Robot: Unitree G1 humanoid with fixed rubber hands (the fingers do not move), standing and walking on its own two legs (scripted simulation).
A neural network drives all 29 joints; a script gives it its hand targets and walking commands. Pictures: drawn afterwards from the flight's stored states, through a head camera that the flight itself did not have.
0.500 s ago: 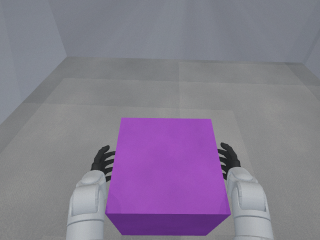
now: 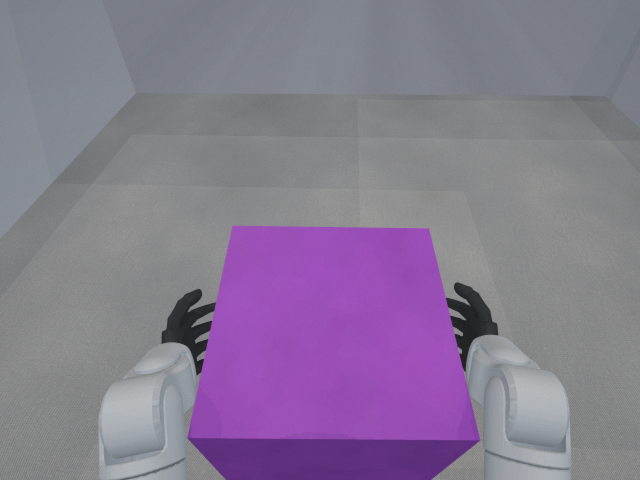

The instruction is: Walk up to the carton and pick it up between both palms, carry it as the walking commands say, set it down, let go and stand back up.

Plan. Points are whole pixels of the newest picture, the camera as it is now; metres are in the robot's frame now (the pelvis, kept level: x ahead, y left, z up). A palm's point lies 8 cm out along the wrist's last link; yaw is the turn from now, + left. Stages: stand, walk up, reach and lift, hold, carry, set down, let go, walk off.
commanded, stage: carry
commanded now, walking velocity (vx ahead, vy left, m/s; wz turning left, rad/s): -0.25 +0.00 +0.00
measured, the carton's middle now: (328, 361) +0.28 +0.01 +0.02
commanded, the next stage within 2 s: none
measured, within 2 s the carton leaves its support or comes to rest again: neither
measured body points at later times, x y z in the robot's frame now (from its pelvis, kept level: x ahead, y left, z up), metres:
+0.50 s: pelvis -0.16 +0.01 +0.01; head -0.17 +0.03 +0.46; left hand +0.09 +0.21 +0.07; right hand +0.12 -0.12 +0.08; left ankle -0.17 +0.12 -0.72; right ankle -0.08 -0.10 -0.67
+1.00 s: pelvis -0.34 -0.01 +0.01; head -0.34 -0.02 +0.46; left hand -0.07 +0.16 +0.09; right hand -0.07 -0.18 +0.08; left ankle -0.37 +0.12 -0.67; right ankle -0.27 -0.11 -0.72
